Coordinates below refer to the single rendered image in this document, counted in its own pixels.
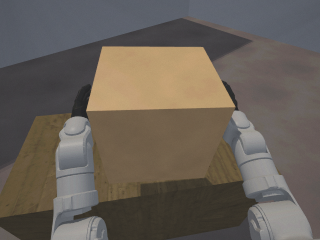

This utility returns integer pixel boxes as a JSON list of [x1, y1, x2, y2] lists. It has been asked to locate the right robot forearm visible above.
[[222, 110, 313, 238]]

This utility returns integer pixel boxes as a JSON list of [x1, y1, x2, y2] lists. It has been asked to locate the right robot upper arm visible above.
[[247, 200, 320, 240]]

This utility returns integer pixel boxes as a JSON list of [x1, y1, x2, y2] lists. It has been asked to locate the carton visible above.
[[86, 46, 236, 184]]

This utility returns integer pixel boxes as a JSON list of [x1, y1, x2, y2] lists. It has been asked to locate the robot left hand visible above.
[[71, 84, 91, 120]]

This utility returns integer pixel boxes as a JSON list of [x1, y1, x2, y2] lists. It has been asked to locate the left robot upper arm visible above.
[[52, 216, 109, 240]]

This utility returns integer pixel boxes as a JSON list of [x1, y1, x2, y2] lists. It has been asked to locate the pedestal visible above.
[[0, 113, 282, 240]]

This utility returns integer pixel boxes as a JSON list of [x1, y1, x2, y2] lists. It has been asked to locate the robot right hand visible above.
[[221, 80, 239, 111]]

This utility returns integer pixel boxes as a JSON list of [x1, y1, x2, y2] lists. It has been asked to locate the left robot forearm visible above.
[[50, 116, 99, 240]]

